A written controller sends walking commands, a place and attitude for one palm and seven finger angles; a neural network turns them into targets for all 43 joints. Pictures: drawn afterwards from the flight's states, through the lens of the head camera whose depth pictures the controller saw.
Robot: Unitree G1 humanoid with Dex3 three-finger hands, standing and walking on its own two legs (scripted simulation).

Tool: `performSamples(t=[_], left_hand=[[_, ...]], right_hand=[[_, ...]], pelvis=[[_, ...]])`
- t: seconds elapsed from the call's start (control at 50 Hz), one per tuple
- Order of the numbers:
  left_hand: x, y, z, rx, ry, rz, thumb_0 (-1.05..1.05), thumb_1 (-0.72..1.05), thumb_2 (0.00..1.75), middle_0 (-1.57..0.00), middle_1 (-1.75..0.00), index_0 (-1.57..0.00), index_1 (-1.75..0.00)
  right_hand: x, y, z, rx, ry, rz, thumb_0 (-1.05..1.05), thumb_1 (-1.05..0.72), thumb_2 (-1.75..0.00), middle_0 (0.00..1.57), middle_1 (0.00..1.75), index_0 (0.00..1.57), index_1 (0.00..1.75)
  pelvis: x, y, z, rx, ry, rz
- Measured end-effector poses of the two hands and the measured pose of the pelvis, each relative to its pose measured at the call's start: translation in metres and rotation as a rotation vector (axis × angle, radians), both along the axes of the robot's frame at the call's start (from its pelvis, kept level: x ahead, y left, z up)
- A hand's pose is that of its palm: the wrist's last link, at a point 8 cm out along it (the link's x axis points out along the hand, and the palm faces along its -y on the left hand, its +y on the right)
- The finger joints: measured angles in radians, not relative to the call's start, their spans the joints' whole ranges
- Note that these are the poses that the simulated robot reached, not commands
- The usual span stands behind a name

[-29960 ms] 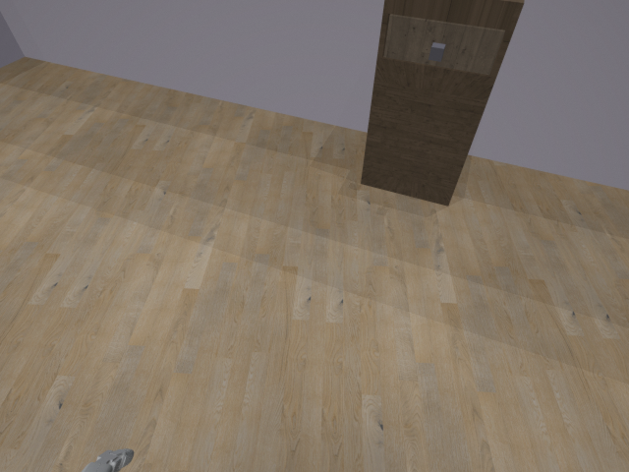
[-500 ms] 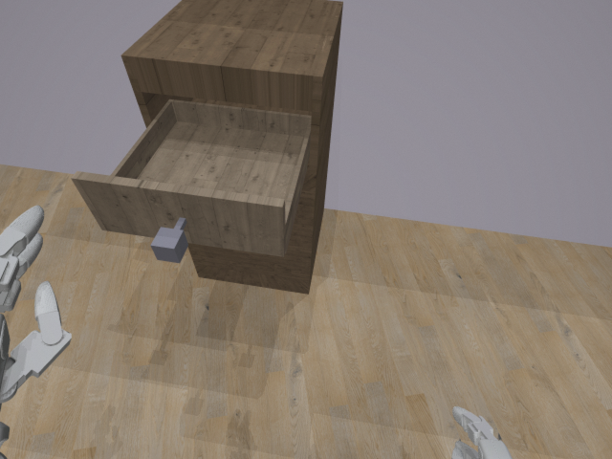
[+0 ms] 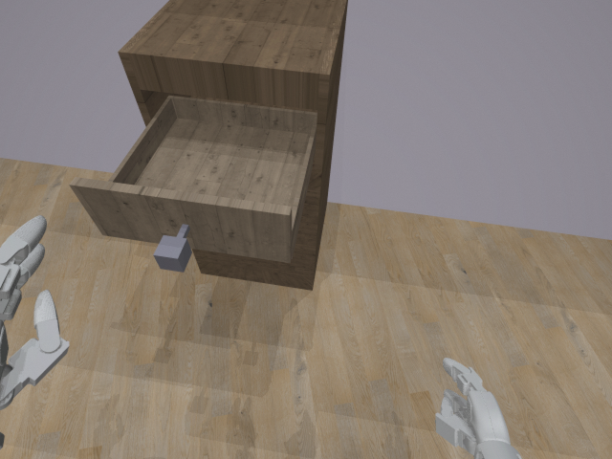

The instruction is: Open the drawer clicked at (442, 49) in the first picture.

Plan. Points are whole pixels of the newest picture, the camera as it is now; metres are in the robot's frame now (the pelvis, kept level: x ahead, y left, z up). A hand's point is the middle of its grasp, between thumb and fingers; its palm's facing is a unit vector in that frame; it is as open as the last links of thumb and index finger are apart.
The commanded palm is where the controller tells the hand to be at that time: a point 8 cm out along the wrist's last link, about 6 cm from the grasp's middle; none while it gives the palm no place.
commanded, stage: let the arm hang, fingers relaxed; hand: left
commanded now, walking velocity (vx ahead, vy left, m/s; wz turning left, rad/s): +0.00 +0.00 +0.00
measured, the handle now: (178, 244) +0.45 +0.26 -0.07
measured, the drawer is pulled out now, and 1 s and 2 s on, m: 0.30 0.30 0.30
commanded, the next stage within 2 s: look to check the result in 1.16 s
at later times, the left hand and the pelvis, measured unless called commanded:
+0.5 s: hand out of the picture -0.03 +0.19 -0.18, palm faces +0.03 -0.98 -0.17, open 7.1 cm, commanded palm none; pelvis -0.03 +0.01 +0.00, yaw +1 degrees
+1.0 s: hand out of the picture -0.05 +0.17 -0.17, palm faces +0.03 -0.99 -0.16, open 7.4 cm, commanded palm none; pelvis -0.03 +0.01 +0.00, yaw -1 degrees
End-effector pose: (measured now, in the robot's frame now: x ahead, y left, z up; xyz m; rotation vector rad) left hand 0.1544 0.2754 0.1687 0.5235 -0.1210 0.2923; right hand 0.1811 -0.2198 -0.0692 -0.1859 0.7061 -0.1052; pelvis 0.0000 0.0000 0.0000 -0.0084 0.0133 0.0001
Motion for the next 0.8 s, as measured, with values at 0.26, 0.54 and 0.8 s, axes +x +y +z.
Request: performSamples(t=[0.26, 0.54, 0.8], left_hand=[[-0.049, -0.002, -0.250, -0.329, 0.955, 0.140, 0.01, 0.90, 0.90, -0.20, -0.30, -0.20, -0.30], [-0.205, -0.027, -0.315, -0.527, 1.471, 0.301, 0.00, 0.95, 0.89, -0.20, -0.30, -0.20, -0.30], [-0.226, -0.029, -0.306, -0.499, 1.512, 0.347, 0.00, 0.91, 0.90, -0.20, -0.30, -0.20, -0.30]], right_hand=[[-0.071, -0.012, -0.055, -0.003, 0.258, -0.010, 0.01, -0.91, -0.90, 0.20, 0.30, 0.21, 0.30], [-0.223, 0.001, -0.064, -0.026, 0.721, -0.109, 0.01, -0.91, -0.90, 0.20, 0.30, 0.20, 0.30], [-0.235, 0.039, -0.082, 0.101, 0.719, -0.119, 0.01, -0.91, -0.90, 0.20, 0.30, 0.20, 0.30]], pelvis=[[-0.016, 0.014, -0.012, 0.016, -0.009, 0.010], [-0.031, 0.015, 0.000, -0.004, -0.042, 0.015], [-0.034, 0.019, 0.002, 0.008, -0.054, -0.004]])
